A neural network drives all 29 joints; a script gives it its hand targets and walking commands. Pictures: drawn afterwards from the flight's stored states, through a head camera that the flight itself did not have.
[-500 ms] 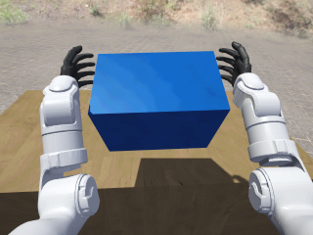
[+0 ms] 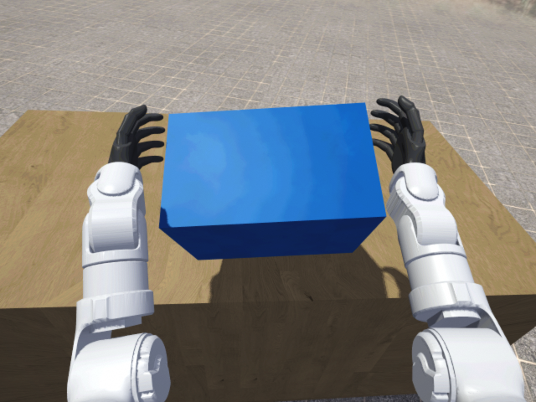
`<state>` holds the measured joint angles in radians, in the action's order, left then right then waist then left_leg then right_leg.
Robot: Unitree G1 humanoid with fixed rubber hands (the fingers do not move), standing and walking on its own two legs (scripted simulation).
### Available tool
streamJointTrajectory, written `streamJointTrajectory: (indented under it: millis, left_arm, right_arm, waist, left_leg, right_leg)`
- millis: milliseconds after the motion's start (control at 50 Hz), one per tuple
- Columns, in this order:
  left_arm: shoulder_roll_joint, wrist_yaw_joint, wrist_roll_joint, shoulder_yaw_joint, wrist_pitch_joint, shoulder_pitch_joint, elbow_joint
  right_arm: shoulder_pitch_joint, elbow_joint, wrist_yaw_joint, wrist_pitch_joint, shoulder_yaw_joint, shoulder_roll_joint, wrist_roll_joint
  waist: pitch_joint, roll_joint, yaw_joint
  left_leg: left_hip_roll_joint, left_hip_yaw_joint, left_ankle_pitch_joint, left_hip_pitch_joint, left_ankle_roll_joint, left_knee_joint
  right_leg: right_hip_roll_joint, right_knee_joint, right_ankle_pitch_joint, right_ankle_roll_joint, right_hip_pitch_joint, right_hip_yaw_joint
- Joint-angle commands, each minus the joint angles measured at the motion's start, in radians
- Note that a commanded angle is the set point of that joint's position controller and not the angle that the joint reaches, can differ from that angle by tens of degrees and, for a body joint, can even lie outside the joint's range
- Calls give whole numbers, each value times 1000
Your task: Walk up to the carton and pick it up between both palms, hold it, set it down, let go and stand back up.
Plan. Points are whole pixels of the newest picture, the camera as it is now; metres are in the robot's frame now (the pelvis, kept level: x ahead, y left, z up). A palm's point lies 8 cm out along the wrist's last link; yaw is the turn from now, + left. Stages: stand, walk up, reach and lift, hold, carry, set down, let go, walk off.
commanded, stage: set down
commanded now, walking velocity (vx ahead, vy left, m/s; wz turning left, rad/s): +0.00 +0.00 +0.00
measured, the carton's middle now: (271, 191) +0.44 -0.02 +0.11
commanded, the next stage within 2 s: none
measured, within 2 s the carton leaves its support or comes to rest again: neither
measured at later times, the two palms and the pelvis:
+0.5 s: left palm (123, 168) +0.39 +0.20 +0.19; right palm (398, 164) +0.37 -0.18 +0.22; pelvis -0.01 +0.00 +0.00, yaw +0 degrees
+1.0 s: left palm (133, 172) +0.41 +0.19 +0.17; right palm (389, 173) +0.39 -0.18 +0.19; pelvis +0.01 +0.01 +0.00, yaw -1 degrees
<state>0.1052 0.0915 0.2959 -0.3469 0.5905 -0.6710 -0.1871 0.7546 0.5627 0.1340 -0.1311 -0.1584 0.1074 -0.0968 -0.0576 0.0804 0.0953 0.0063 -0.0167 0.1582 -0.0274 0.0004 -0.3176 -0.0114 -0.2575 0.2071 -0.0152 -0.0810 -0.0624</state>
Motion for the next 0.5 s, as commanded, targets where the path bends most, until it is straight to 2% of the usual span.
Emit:
streamJointTrajectory:
  millis: [0, 80, 160, 200, 280, 400, 480]
  left_arm:
    - [-347, 171, -139, 376, -77, -573, 150]
    - [-321, 193, -105, 312, -63, -566, 121]
    - [-310, 214, -78, 250, -63, -588, 43]
    - [-318, 217, -83, 248, -81, -619, 25]
    - [-325, 214, -69, 226, -111, -650, -49]
    - [-352, 196, -73, 229, -167, -708, -135]
    - [-370, 171, -76, 240, -208, -720, -166]
  right_arm:
    - [605, -285, -144, 53, 356, -358, -45]
    - [567, -222, -147, 26, 348, -367, -36]
    - [567, -147, -163, 15, 293, -354, 3]
    - [584, -151, -170, 28, 266, -361, 22]
    - [569, -75, -186, 44, 188, -358, 77]
    - [600, -24, -202, 91, 106, -373, 150]
    - [606, -4, -213, 125, 85, -384, 176]
  waist:
    - [531, -95, -5]
    - [419, -66, -19]
    - [320, -40, -25]
    - [335, -42, -19]
    - [302, -58, -12]
    - [336, -71, -9]
    - [403, -90, -23]
  left_leg:
    - [-31, -41, -451, 253, 18, -47]
    - [-37, -50, -367, 194, -2, -7]
    - [-33, -60, -252, 146, -13, 38]
    - [-32, -68, -225, 160, -10, 42]
    - [-25, -72, -170, 187, -2, 55]
    - [-18, -76, -142, 221, 7, 55]
    - [-13, -78, -199, 246, 19, 40]
  right_leg:
    - [-3, -49, -567, 68, -99, -36]
    - [11, -43, -550, 76, -109, -22]
    - [15, -21, -423, 75, -73, -26]
    - [13, -11, -379, 72, -49, -30]
    - [11, 12, -256, 66, 19, -45]
    - [11, 25, -163, 63, 90, -61]
    - [5, 15, -188, 64, 99, -66]
